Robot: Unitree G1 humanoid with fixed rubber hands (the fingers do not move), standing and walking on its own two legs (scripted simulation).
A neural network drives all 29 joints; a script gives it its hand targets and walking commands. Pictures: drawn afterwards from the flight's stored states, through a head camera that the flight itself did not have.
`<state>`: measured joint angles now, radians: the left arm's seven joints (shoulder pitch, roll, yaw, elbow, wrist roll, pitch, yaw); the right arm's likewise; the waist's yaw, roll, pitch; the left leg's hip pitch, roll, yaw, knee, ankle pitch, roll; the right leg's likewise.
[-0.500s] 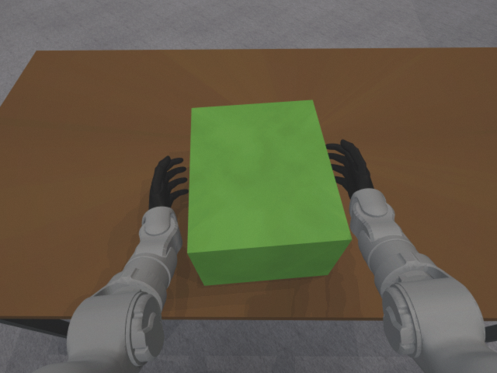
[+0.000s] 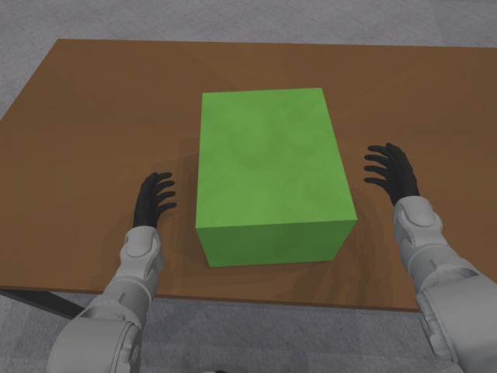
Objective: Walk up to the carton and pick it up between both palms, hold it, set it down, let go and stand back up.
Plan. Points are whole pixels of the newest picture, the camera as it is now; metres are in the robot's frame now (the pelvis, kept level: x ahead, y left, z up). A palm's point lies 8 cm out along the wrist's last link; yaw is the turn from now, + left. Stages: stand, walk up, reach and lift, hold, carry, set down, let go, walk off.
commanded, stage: set down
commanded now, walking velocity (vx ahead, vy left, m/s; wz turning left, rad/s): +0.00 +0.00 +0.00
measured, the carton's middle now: (266, 175) +0.49 +0.05 -0.01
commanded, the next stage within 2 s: none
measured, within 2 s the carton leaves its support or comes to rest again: neither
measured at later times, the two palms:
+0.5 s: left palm (148, 237) +0.32 +0.22 +0.01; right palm (408, 225) +0.39 -0.18 +0.03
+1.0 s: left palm (135, 275) +0.26 +0.22 +0.01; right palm (428, 296) +0.29 -0.20 +0.02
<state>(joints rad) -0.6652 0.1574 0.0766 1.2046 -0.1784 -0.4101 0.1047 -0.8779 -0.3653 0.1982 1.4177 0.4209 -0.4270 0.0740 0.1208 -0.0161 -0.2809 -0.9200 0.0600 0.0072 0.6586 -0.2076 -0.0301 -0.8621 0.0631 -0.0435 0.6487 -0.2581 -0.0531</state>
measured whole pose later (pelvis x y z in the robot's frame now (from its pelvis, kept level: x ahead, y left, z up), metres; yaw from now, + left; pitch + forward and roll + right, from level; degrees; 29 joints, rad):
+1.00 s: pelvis +0.02 +0.00 +0.03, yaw +1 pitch +4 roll +1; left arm -0.04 0.10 0.08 0.64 -0.10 -0.29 0.12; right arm -0.13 -0.27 0.16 0.86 0.38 -0.44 0.11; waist 0.03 -0.04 -0.08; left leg -0.34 0.03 0.03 0.46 -0.20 -0.03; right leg -0.30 0.04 -0.02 0.50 -0.27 -0.05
